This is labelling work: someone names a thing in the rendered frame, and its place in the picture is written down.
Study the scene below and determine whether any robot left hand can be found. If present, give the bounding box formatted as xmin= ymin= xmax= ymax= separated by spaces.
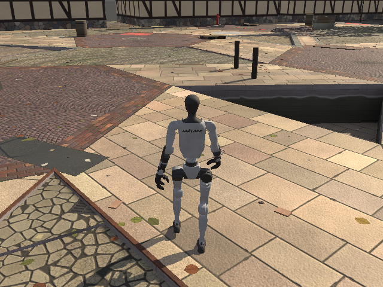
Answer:
xmin=155 ymin=174 xmax=169 ymax=190

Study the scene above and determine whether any left robot forearm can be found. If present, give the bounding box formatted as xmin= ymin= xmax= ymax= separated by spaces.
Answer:
xmin=157 ymin=145 xmax=170 ymax=175

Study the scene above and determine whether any humanoid robot head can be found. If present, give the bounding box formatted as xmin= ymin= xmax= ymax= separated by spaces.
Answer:
xmin=182 ymin=94 xmax=202 ymax=123

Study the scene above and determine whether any robot left upper arm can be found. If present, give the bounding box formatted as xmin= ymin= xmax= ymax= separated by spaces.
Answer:
xmin=165 ymin=120 xmax=180 ymax=155

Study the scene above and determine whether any robot right hand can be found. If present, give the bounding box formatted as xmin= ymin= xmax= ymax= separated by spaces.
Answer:
xmin=207 ymin=159 xmax=221 ymax=170

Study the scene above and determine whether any robot right upper arm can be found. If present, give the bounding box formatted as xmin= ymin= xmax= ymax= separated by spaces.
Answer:
xmin=204 ymin=120 xmax=220 ymax=152

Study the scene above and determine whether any right robot forearm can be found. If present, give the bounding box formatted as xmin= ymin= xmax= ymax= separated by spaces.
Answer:
xmin=212 ymin=144 xmax=221 ymax=162

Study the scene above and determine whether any robot left thigh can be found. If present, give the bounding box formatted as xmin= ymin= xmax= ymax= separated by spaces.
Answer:
xmin=172 ymin=166 xmax=184 ymax=199

